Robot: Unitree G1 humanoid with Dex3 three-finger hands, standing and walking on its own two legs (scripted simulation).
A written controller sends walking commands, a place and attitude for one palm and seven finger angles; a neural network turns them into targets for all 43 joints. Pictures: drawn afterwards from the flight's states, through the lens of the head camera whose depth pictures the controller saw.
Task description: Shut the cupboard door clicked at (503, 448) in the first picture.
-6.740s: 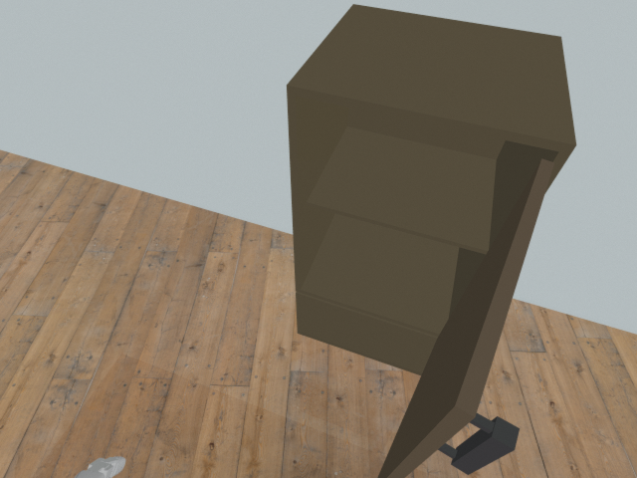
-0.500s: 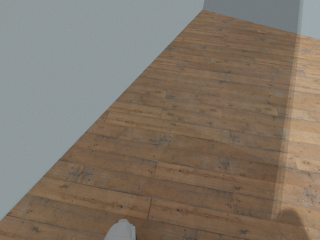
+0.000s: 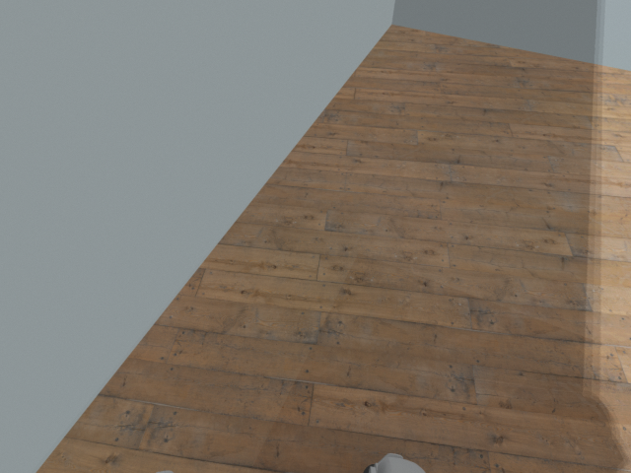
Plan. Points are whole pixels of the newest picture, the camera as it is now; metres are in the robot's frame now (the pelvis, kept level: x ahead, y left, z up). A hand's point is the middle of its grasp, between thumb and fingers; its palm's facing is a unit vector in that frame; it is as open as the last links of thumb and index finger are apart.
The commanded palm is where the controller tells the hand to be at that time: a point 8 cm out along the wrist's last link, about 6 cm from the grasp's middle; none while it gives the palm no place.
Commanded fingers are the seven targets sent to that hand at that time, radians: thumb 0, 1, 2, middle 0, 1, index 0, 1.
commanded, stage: turn to face it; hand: left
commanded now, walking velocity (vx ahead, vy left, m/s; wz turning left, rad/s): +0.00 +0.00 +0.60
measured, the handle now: out of the picture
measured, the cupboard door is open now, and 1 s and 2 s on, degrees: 100 100 100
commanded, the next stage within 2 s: none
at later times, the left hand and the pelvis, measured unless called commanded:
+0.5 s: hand out of the picture +0.11 +0.25 -0.19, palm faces +0.32 -0.92 -0.22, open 7.3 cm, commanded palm none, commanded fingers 0.00 0.90 0.90 -0.20 -0.30 -0.20 -0.30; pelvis +0.08 +0.03 -0.01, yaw +16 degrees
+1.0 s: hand out of the picture +0.09 +0.20 -0.14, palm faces +0.53 -0.80 -0.28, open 7.4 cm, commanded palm none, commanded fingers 0.00 0.90 0.90 -0.20 -0.30 -0.20 -0.30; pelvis +0.11 -0.02 +0.00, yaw +34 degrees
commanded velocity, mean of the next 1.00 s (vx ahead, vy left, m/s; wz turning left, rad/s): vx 0.00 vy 0.00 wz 0.60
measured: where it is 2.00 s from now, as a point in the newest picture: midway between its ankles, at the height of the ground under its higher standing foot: outside the picture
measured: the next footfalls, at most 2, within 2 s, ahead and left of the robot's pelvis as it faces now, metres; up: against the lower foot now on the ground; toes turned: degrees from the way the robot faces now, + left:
right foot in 0.02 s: +0.14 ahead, -0.13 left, +0.00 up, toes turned -8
left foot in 0.38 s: +0.13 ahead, +0.13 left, +0.00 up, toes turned +22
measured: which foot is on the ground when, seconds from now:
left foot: down 0.00-0.04, up 0.06-0.36, down 0.38-0.86, up 0.88-1.00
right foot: up 0.00-0.00, down 0.02-0.38, up 0.40-0.84, down 0.86-1.00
